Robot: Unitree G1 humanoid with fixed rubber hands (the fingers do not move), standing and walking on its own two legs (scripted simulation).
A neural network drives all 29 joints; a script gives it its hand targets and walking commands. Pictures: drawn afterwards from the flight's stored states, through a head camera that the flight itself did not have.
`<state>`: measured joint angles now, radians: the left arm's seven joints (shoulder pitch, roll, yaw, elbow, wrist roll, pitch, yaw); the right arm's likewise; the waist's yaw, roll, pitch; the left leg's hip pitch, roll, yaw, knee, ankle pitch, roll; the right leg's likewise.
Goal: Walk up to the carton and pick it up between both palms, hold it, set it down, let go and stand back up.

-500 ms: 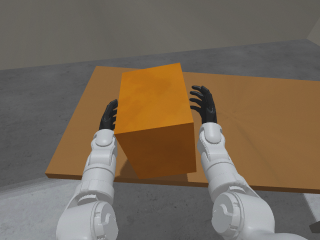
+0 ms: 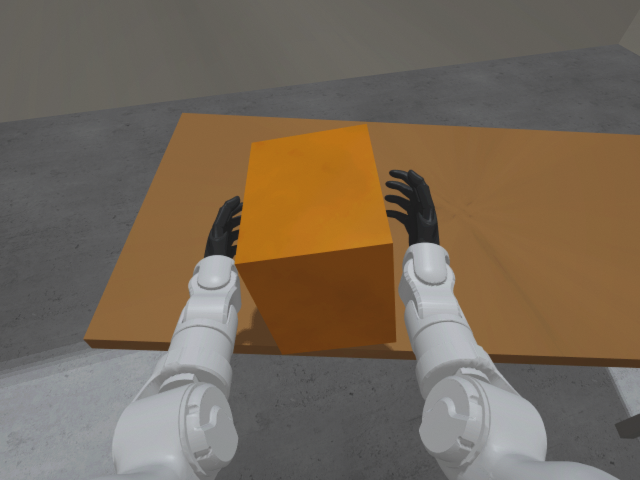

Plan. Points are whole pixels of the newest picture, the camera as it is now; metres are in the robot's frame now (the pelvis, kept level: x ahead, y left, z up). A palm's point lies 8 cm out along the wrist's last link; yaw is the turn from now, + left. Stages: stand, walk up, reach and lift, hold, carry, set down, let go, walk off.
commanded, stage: set down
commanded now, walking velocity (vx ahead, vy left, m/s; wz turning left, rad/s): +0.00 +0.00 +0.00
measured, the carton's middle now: (323, 241) +0.44 -0.02 +0.02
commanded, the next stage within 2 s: none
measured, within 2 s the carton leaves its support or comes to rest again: rests again in 1.00 s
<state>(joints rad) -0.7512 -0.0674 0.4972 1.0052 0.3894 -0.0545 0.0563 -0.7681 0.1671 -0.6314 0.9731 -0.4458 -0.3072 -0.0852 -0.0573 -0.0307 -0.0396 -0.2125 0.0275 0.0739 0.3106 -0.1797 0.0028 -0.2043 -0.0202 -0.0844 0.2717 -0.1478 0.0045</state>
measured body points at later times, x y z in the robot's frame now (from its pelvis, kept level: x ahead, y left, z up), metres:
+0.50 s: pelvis +0.02 +0.00 +0.00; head +0.08 +0.02 +0.44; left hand +0.45 +0.12 +0.03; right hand +0.42 -0.14 +0.06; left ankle -0.02 +0.11 -0.75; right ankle -0.01 -0.12 -0.75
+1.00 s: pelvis +0.01 +0.00 +0.00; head +0.09 +0.02 +0.44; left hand +0.45 +0.11 +0.02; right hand +0.42 -0.15 +0.05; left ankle -0.02 +0.11 -0.75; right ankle -0.01 -0.12 -0.75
